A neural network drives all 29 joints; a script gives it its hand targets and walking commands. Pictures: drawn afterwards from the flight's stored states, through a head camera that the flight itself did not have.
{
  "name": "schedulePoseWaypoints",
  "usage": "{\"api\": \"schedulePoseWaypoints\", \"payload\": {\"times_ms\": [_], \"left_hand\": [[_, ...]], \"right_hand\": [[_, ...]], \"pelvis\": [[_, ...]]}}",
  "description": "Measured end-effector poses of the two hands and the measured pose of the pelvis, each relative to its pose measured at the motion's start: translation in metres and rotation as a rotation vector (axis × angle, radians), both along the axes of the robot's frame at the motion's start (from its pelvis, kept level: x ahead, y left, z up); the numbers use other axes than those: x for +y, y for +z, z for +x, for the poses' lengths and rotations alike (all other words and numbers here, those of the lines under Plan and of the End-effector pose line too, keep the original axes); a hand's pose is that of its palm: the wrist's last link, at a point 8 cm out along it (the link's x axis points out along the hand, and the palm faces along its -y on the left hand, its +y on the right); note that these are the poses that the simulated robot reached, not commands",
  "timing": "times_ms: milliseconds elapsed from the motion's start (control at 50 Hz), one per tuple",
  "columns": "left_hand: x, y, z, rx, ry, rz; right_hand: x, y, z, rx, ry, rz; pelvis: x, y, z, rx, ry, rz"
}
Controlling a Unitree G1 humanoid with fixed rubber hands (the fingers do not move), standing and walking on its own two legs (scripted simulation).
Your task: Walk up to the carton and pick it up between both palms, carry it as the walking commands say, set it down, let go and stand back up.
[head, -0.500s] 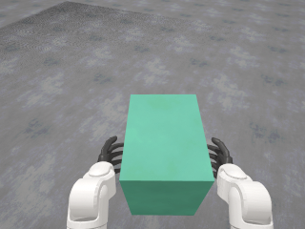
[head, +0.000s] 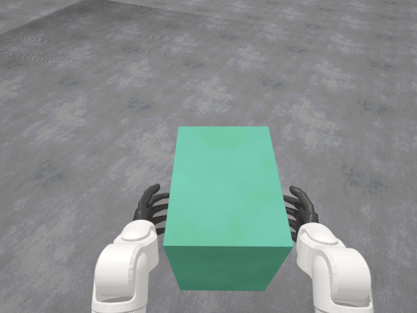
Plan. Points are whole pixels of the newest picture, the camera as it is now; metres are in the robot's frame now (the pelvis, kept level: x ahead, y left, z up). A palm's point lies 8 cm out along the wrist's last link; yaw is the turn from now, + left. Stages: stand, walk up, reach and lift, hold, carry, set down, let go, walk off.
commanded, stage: hold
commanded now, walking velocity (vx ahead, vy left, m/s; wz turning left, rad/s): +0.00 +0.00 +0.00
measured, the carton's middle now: (222, 211) +0.33 +0.00 +0.03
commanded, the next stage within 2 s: set down in 0.56 s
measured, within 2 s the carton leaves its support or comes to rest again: neither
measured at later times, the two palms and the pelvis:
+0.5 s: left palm (156, 217) +0.30 +0.13 +0.06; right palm (297, 211) +0.31 -0.14 +0.06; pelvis +0.00 -0.01 +0.00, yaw +2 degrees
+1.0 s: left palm (150, 221) +0.32 +0.15 +0.01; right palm (276, 216) +0.34 -0.11 +0.01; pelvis +0.02 -0.01 +0.01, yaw +3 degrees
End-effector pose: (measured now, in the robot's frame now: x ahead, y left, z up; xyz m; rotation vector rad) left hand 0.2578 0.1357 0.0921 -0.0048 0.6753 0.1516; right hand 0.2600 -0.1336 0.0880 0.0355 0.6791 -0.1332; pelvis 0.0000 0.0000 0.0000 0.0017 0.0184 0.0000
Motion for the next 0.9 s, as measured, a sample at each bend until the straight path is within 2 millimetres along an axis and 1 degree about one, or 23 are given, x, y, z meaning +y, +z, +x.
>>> {"api": "schedulePoseWaypoints", "payload": {"times_ms": [20,40,80,120,160,180,220,260,320,360,380,420,460,540,580,620,700,740,780,860,900], "left_hand": [[0.0,-0.003,0.002,-0.003,-0.005,0.0],[0.001,-0.013,0.006,0.007,-0.009,-0.004],[0.004,-0.043,0.012,0.066,-0.004,-0.007],[0.006,-0.071,0.005,0.127,0.001,-0.01],[0.005,-0.085,0.0,0.156,-0.003,-0.011],[0.004,-0.087,0.001,0.152,-0.006,-0.011],[0.001,-0.079,0.01,0.115,-0.015,-0.008],[-0.002,-0.06,0.025,0.05,-0.021,-0.005],[-0.005,-0.028,0.044,-0.049,-0.006,-0.022],[-0.007,-0.014,0.05,-0.089,0.002,-0.025],[-0.008,-0.011,0.051,-0.096,0.005,-0.025],[-0.009,-0.013,0.05,-0.082,0.014,-0.021],[-0.008,-0.022,0.045,-0.042,0.026,-0.017],[-0.007,-0.044,0.037,0.06,0.052,-0.024],[-0.007,-0.05,0.036,0.088,0.048,-0.01],[-0.006,-0.048,0.038,0.081,0.039,0.018],[-0.004,-0.034,0.048,0.014,0.031,0.04],[-0.001,-0.033,0.05,0.003,0.04,0.024],[0.003,-0.04,0.05,0.022,0.059,-0.006],[0.012,-0.062,0.047,0.086,0.09,-0.039],[0.014,-0.07,0.049,0.099,0.088,-0.034]], "right_hand": [[0.0,-0.003,0.002,-0.005,0.01,-0.015],[0.001,-0.012,0.005,0.0,0.022,-0.034],[0.005,-0.043,0.009,0.056,0.053,-0.08],[0.006,-0.069,0.004,0.116,0.077,-0.102],[0.006,-0.082,0.0,0.145,0.086,-0.11],[0.005,-0.083,0.0,0.142,0.089,-0.114],[0.002,-0.079,0.005,0.106,0.093,-0.124],[0.0,-0.065,0.015,0.042,0.095,-0.136],[-0.003,-0.038,0.031,-0.054,0.083,-0.134],[-0.005,-0.023,0.041,-0.094,0.08,-0.132],[-0.006,-0.017,0.045,-0.101,0.082,-0.128],[-0.007,-0.013,0.05,-0.088,0.094,-0.124],[-0.006,-0.016,0.053,-0.049,0.113,-0.124],[-0.004,-0.036,0.053,0.053,0.153,-0.134],[-0.004,-0.045,0.053,0.081,0.16,-0.132],[-0.003,-0.047,0.055,0.073,0.159,-0.121],[-0.001,-0.035,0.064,0.004,0.143,-0.101],[0.002,-0.033,0.066,-0.004,0.131,-0.09],[0.006,-0.039,0.066,0.017,0.125,-0.084],[0.014,-0.062,0.063,0.087,0.13,-0.082],[0.017,-0.07,0.065,0.101,0.131,-0.081]], "pelvis": [[0.0,0.001,-0.002,-0.029,0.004,0.003],[0.001,0.002,-0.004,-0.067,0.01,0.003],[0.001,0.003,-0.004,-0.113,0.022,0.003],[0.0,0.002,-0.001,-0.139,0.026,0.003],[0.0,0.003,0.001,-0.154,0.027,0.004],[0.0,0.003,0.002,-0.157,0.028,0.005],[-0.001,0.003,0.003,-0.159,0.028,0.005],[-0.002,0.003,0.004,-0.16,0.028,0.006],[-0.004,0.003,0.005,-0.172,0.027,0.006],[-0.005,0.003,0.005,-0.189,0.027,0.007],[-0.006,0.003,0.005,-0.198,0.027,0.007],[-0.008,0.003,0.005,-0.213,0.031,0.007],[-0.011,0.003,0.004,-0.223,0.034,0.009],[-0.017,0.003,0.004,-0.222,0.035,0.013],[-0.018,0.004,0.004,-0.21,0.034,0.014],[-0.018,0.004,0.005,-0.199,0.034,0.013],[-0.017,0.004,0.009,-0.178,0.036,0.012],[-0.016,0.004,0.011,-0.173,0.036,0.013],[-0.015,0.005,0.013,-0.17,0.037,0.013],[-0.012,0.005,0.014,-0.163,0.04,0.013],[-0.01,0.005,0.014,-0.15,0.042,0.012]]}}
